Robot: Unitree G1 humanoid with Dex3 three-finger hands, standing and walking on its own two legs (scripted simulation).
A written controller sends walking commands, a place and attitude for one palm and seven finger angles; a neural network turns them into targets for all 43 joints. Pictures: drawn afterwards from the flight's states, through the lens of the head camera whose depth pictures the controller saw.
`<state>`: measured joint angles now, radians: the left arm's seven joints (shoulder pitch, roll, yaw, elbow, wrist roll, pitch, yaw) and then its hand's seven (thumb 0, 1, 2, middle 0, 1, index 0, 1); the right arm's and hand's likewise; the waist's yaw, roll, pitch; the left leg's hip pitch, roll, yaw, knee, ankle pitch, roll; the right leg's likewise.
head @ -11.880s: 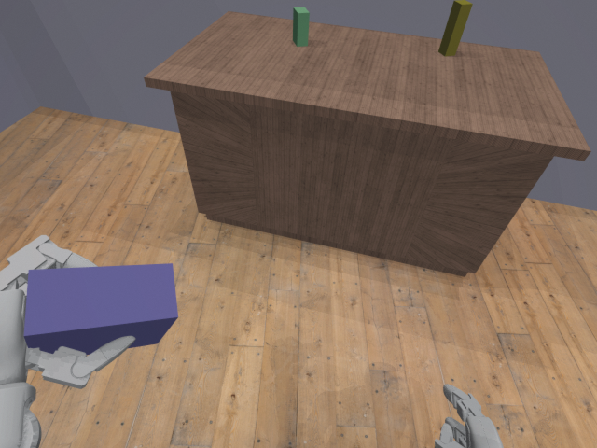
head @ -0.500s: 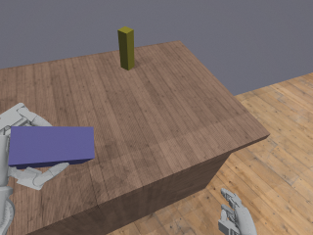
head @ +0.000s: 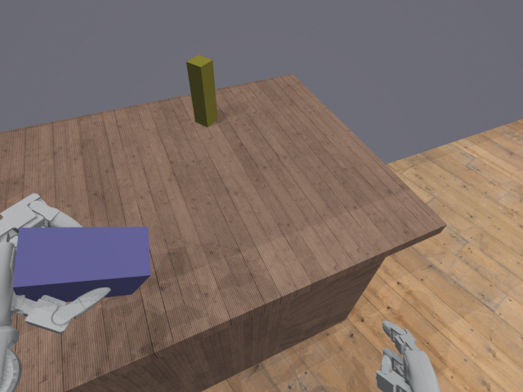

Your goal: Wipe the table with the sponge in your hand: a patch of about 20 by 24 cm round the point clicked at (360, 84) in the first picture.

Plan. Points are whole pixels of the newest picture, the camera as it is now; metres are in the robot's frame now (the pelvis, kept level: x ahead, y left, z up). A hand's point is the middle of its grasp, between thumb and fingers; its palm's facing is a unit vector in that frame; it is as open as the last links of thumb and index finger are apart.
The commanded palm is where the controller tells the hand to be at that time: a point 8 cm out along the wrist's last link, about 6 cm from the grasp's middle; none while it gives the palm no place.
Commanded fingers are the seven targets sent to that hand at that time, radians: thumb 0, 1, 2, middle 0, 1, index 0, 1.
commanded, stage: look again from close up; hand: left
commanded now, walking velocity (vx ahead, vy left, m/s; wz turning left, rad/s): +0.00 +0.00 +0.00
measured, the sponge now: (104, 265) +0.23 +0.22 +0.13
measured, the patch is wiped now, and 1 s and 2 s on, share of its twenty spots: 0.00 0.00 0.00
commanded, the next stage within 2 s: turn the palm down, sponge in hand in 0.22 s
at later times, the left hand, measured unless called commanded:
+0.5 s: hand (38, 233) +0.23 +0.27 +0.19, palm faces +0.38 -0.81 -0.45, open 9.7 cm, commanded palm +0.16 +0.28 +0.17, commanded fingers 0.00 0.10 1.30 -1.20 -1.60 -1.20 -1.60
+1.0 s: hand (93, 277) +0.21 +0.22 +0.14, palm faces +0.19 -0.57 -0.80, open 9.7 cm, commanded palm +0.17 +0.25 +0.18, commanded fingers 0.00 0.10 1.30 -1.20 -1.60 -1.20 -1.60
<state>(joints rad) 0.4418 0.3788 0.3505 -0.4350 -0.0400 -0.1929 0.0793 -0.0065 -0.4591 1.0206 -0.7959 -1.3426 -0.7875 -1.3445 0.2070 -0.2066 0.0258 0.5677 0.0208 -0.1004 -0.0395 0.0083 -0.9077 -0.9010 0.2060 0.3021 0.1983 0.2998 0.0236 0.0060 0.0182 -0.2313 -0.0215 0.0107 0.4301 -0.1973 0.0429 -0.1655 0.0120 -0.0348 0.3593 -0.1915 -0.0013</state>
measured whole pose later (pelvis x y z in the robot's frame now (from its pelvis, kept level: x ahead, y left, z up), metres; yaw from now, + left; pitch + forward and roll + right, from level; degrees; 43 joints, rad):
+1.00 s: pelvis -0.02 -0.05 -0.01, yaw +0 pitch -3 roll +1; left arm 0.23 0.55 0.24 -0.29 0.24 0.18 -0.06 -0.01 -0.46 1.02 -0.79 -1.34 -0.79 -1.34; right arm 0.12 -0.25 0.06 0.59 0.03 -0.05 -0.12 0.01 -0.91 -0.90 0.21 0.30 0.20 0.30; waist 0.07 0.10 0.02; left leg -0.27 0.01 -0.01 0.55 -0.23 -0.01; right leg -0.25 0.04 -0.06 0.58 -0.28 -0.07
